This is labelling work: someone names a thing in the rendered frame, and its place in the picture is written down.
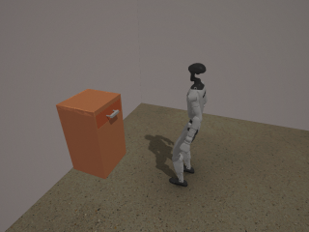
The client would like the left robot thigh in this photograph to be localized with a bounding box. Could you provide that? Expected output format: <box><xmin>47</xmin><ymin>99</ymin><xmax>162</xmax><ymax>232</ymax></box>
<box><xmin>173</xmin><ymin>130</ymin><xmax>196</xmax><ymax>161</ymax></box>

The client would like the cabinet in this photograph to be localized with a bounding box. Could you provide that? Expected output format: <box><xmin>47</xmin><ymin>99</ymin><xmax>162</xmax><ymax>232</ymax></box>
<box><xmin>56</xmin><ymin>89</ymin><xmax>126</xmax><ymax>179</ymax></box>

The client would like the robot left shin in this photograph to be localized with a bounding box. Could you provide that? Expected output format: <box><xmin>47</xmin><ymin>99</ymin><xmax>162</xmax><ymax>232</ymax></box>
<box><xmin>172</xmin><ymin>157</ymin><xmax>183</xmax><ymax>182</ymax></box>

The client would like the left robot forearm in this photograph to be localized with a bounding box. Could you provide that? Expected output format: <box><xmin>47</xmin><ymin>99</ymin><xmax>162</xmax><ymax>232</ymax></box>
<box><xmin>184</xmin><ymin>117</ymin><xmax>200</xmax><ymax>144</ymax></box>

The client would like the robot left upper arm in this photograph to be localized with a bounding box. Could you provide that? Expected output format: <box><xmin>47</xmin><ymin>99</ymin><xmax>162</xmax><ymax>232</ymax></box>
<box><xmin>188</xmin><ymin>90</ymin><xmax>203</xmax><ymax>123</ymax></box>

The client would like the drawer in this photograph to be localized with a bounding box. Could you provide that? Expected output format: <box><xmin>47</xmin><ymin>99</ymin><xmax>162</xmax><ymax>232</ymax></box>
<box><xmin>96</xmin><ymin>99</ymin><xmax>121</xmax><ymax>129</ymax></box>

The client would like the left robot hand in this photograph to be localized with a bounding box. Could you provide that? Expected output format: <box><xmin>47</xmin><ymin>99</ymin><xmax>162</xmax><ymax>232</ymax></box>
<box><xmin>179</xmin><ymin>142</ymin><xmax>190</xmax><ymax>154</ymax></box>

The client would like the robot right upper arm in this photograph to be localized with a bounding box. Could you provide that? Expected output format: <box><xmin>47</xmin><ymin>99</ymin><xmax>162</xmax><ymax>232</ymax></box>
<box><xmin>201</xmin><ymin>81</ymin><xmax>208</xmax><ymax>104</ymax></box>

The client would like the handle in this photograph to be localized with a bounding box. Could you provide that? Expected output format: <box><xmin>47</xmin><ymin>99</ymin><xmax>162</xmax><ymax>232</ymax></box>
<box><xmin>106</xmin><ymin>109</ymin><xmax>120</xmax><ymax>118</ymax></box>

